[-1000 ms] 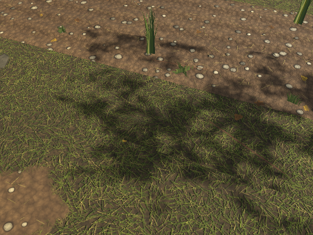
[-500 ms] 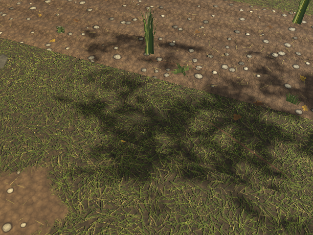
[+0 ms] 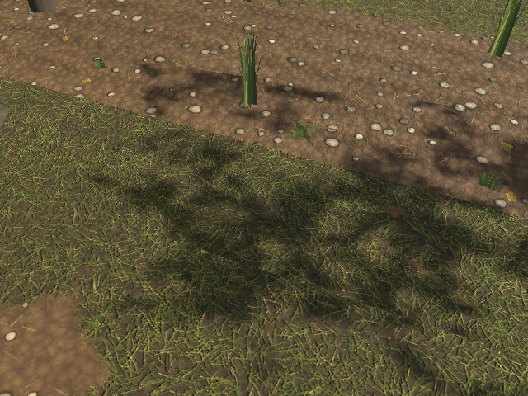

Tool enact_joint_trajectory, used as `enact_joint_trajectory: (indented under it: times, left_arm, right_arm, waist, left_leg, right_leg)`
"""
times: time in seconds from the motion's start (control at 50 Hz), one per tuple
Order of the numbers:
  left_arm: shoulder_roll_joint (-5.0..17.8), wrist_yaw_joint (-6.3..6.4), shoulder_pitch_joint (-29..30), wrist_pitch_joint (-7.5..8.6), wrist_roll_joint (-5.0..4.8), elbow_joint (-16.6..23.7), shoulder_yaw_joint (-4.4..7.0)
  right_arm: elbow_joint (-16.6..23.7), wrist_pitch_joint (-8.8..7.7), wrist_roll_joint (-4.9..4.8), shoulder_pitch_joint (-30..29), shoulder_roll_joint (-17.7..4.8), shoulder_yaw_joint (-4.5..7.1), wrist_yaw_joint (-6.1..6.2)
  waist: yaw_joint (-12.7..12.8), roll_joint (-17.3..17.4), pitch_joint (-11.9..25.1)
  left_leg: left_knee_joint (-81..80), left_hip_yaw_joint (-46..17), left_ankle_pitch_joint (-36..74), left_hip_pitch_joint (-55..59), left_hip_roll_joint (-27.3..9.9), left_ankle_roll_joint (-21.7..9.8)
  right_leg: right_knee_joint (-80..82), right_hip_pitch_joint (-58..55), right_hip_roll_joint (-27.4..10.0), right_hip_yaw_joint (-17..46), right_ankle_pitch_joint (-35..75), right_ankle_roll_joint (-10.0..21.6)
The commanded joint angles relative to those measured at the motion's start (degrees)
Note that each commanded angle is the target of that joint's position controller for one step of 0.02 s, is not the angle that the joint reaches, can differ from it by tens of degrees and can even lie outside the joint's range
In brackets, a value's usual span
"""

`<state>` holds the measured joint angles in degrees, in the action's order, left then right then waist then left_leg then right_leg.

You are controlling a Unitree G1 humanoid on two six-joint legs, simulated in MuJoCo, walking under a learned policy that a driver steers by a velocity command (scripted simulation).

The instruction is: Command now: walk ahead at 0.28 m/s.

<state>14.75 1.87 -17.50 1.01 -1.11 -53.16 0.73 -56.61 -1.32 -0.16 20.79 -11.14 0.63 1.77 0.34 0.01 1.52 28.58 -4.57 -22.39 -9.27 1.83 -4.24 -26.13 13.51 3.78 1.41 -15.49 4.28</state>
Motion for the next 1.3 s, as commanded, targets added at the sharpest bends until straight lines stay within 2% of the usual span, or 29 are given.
enact_joint_trajectory:
  times: [0.02,0.06,0.1,0.14,0.26,0.32,0.4,0.5,0.54,0.56,0.58,0.6,0.62,0.64,0.66,0.68,0.7,0.74,0.78,0.82,0.88,0.96,1.02,1.04,1.06,1.08,1.12,1.18,1.3]
  left_arm:
    - [9.83,-0.23,-0.94,1.44,-0.32,3.09,2.55]
    - [8.57,-0.76,5.29,1.66,-0.72,5.97,2.15]
    - [3.36,-1.56,11.37,3.2,-0.8,9.53,0.83]
    - [7.35,-2.06,10.92,4.87,-0.76,10.33,1.74]
    - [3.9,-5.07,8.26,5.5,0.48,9.46,1.54]
    - [5.34,-5.26,17.45,5.81,-0.52,13.56,2.66]
    - [1.08,-7.43,22.58,6.2,0.72,15.98,1.48]
    - [3.32,-7.37,23.56,5.9,-0.01,17.01,1.82]
    - [5.31,-6.53,14.3,6.08,0.52,13.36,2.97]
    - [7.04,-5.81,3.71,5.81,0.22,9.91,3.92]
    - [10.05,-5.27,-10.0,5.31,0.7,5.69,4.99]
    - [12.52,-5.5,-16.17,5.38,2.95,3.55,4.4]
    - [11.9,-5.59,-19.75,3.91,1.98,2.82,4.82]
    - [14.38,-5.22,-18.79,2.53,0.98,1.94,6.15]
    - [8.75,-4.64,-10.91,1.61,0.24,2.15,4.6]
    - [11.8,-3.78,-5.01,2.36,0.98,2.37,4.79]
    - [9.93,-3.93,-1.08,3.5,1.34,3.12,3.91]
    - [3.41,-4.5,3.66,4.87,1.46,2.06,2.0]
    - [3.39,-3.65,7.13,5.68,1.35,2.28,1.45]
    - [4.31,-2.14,3.68,5.68,2.36,1.57,1.51]
    - [9.46,-1.5,-1.03,5.07,-0.26,0.14,3.32]
    - [8.09,-1.99,-7.77,2.06,-0.77,-2.18,3.9]
    - [7.75,-2.12,-5.86,1.04,0.36,-0.85,3.65]
    - [2.8,-2.37,-10.69,1.75,0.98,0.11,2.07]
    - [0.12,-2.77,-12.19,3.06,0.77,0.14,0.97]
    - [6.29,-3.01,-8.0,3.81,-0.92,0.8,2.72]
    - [7.69,-2.14,0.36,3.94,-0.97,3.41,3.4]
    - [4.88,-1.43,-2.94,2.16,0.35,2.07,3.78]
    - [2.86,-1.34,8.8,2.11,1.74,6.33,3.91]
  right_arm:
    - [2.8,-2.87,-0.29,-0.29,-4.17,0.85,-0.84]
    - [0.95,-3.55,-0.23,4.58,-4.04,0.99,-1.15]
    - [-2.76,-3.82,-0.92,15.87,-10.36,3.01,-0.94]
    - [-1.13,-3.65,-0.46,13.41,-10.34,3.3,-1.2]
    - [0.5,-3.32,0.17,10.84,-7.82,2.36,-0.8]
    - [-0.8,-4.76,-0.5,15.12,-8.49,2.15,0.7]
    - [1.75,-4.67,-0.79,11.42,-8.99,1.66,2.16]
    - [0.68,-2.83,-1.91,14.14,-8.91,1.56,2.01]
    - [0.23,-1.74,-0.74,14.46,-10.23,1.82,1.73]
    - [0.05,-1.49,-0.25,12.21,-10.49,1.85,0.97]
    - [-0.08,-2.31,-0.27,11.02,-9.26,1.65,0.29]
    - [-2.04,-3.71,-0.81,22.8,-0.81,-0.53,-1.07]
    - [-0.94,-6.24,-3.17,24.78,-6.75,0.01,-2.14]
    - [2.87,-6.73,-5.03,17.89,-9.06,0.69,-2.0]
    - [6.1,-5.76,-3.62,6.83,-9.35,0.99,-0.42]
    - [8.12,-5.45,-4.85,6.25,-8.35,1.22,0.62]
    - [8.99,-4.38,-2.71,5.6,-7.37,0.83,1.24]
    - [10.44,-3.09,-1.63,1.31,-4.11,0.66,0.94]
    - [13.79,-3.35,-1.16,-5.11,-5.3,1.26,0.76]
    - [12.89,-4.61,1.09,-5.52,-3.39,1.31,-0.11]
    - [14.99,-4.06,-0.29,-11.44,-2.71,0.72,-1.62]
    - [17.97,-3.46,-0.32,-18.68,-5.84,1.75,-3.08]
    - [14.28,-3.78,-0.31,-3.8,-10.78,4.58,-3.34]
    - [12.94,-3.81,0.48,4.97,-16.09,6.06,-3.19]
    - [11.29,-3.55,-0.22,10.32,-17.0,6.31,-3.68]
    - [11.74,-3.72,-0.42,7.55,-12.96,5.06,-3.6]
    - [13.88,-3.72,0.24,-3.24,-10.09,4.03,-3.3]
    - [13.4,-4.7,0.96,-6.88,-8.06,3.66,-3.64]
    - [9.18,-4.51,0.22,-1.42,-10.96,4.56,-1.37]
  waist:
    - [-0.31,-5.87,-5.85]
    - [-3.84,-2.99,-6.54]
    - [-7.48,11.66,-7.07]
    - [-6.12,7.06,-10.59]
    - [-3.18,4.79,-5.1]
    - [-4.81,5.05,-9.29]
    - [-6.61,3.17,-9.34]
    - [-8.37,2.08,-11.4]
    - [-5.57,2.02,-5.44]
    - [0.46,0.7,0.05]
    - [7.27,-3.38,5.35]
    - [4.16,-21.75,18.84]
    - [6.74,-20.6,29.54]
    - [7.15,-15.57,31.29]
    - [5.52,1.54,18.44]
    - [1.7,-4.23,13.33]
    - [-0.58,0.96,9.27]
    - [-3.62,1.08,1.55]
    - [-4.86,-4.7,-8.21]
    - [-3.69,-4.86,-4.16]
    - [-1.25,-4.65,-3.49]
    - [1.92,-1.15,-7.51]
    - [-5.47,-0.76,1.47]
    - [-5.98,7.05,11.64]
    - [-6.78,16.39,19.14]
    - [-6.72,11.89,13.14]
    - [-3.8,4.27,1.11]
    - [0.93,4.51,0.35]
    - [-0.84,2.6,-1.79]
  left_leg:
    - [0.33,1.0,-0.59,-9.75,-1.68,-2.19]
    - [-5.79,-1.7,-2.15,-0.42,-2.97,-4.13]
    - [-18.8,-19.92,-9.73,15.03,-13.72,-9.0]
    - [-18.79,-26.28,4.03,19.4,-20.16,-10.96]
    - [-15.9,-8.06,31.9,13.34,-14.26,-8.22]
    - [-13.02,-9.78,28.23,20.26,-15.58,-6.45]
    - [-10.04,-2.65,10.78,-2.19,-9.32,-3.74]
    - [4.66,-3.93,15.73,8.09,-9.48,-1.42]
    - [18.77,-4.82,29.47,11.47,-8.75,-1.66]
    - [32.45,-3.36,33.36,5.6,-7.44,-0.63]
    - [53.55,-0.83,17.01,-9.25,-2.94,2.69]
    - [80.47,-5.47,-27.9,-33.84,2.5,4.65]
    - [84.19,-11.8,-24.34,-38.5,1.52,4.44]
    - [84.64,-8.82,-20.09,-43.5,-0.41,5.03]
    - [79.97,1.04,-13.66,-45.09,-4.5,5.07]
    - [84.2,2.16,-7.17,-46.77,-4.52,5.93]
    - [83.75,2.1,-6.84,-43.55,-7.21,6.47]
    - [74.19,-2.73,-2.35,-39.55,-11.35,2.81]
    - [41.66,0.02,9.44,-31.62,-11.17,3.28]
    - [22.45,3.79,27.08,-17.18,-7.88,4.41]
    - [10.22,2.81,29.94,-17.99,-6.37,4.45]
    - [4.18,4.13,21.19,-25.23,-5.48,0.43]
    - [3.51,6.06,20.11,-3.12,-2.55,-3.15]
    - [3.51,-12.39,18.17,19.3,-15.13,-10.36]
    - [-7.79,-36.08,5.53,28.78,-23.79,-15.7]
    - [-10.88,-36.59,-2.84,25.75,-22.86,-13.08]
    - [-13.49,-21.9,7.02,8.57,-19.21,-10.01]
    - [-17.33,-11.49,18.88,-1.68,-14.41,-8.32]
    - [-19.56,-3.15,29.87,0.76,-12.48,-7.71]
  right_leg:
    - [15.08,-1.18,-16.22,24.21,-24.6,10.07]
    - [10.79,7.62,-11.87,18.16,-19.35,7.56]
    - [-11.66,24.75,0.31,-0.21,-6.87,0.96]
    - [-21.59,35.96,-3.38,1.61,-9.58,0.34]
    - [-28.68,28.32,-6.59,-1.16,9.87,-1.99]
    - [-21.44,41.42,-8.79,3.61,15.9,-1.65]
    - [-2.55,16.25,-6.18,0.15,43.54,-1.73]
    - [4.71,19.23,-7.87,1.67,38.86,-2.43]
    - [6.2,9.97,-6.65,-0.36,37.01,-2.83]
    - [6.68,-4.6,-6.55,-2.69,39.49,-1.94]
    - [3.12,-24.5,-12.19,0.48,50.72,0.44]
    - [-21.9,-53.61,-23.57,8.89,80.46,7.25]
    - [-19.72,-57.41,-26.29,18.28,76.25,12.18]
    - [-7.75,-53.72,-30.52,28.82,40.94,17.03]
    - [4.07,-38.19,-25.27,27.19,18.95,13.38]
    - [7.88,-27.75,-30.58,34.02,15.64,18.4]
    - [8.59,-16.84,-30.67,33.62,19.39,18.73]
    - [9.25,1.2,-26.06,23.57,14.6,13.58]
    - [16.25,14.62,-14.31,6.57,18.96,7.51]
    - [13.9,16.49,-8.91,-0.94,26.87,6.77]
    - [16.11,2.88,-15.17,3.3,28.53,8.02]
    - [11.59,-10.77,-18.72,5.56,22.13,6.48]
    - [-7.68,-8.15,-13.1,1.08,35.53,3.42]
    - [-29.45,9.52,-6.36,-2.83,20.23,-0.24]
    - [-45.1,22.07,0.12,1.47,-16.04,-1.87]
    - [-50.43,29.28,-2.4,6.08,-16.07,-0.93]
    - [-46.05,29.07,-7.6,3.22,-5.87,-0.5]
    - [-38.57,19.13,-10.76,3.35,0.4,-1.46]
    - [-19.75,23.69,-10.02,1.99,14.87,-3.51]
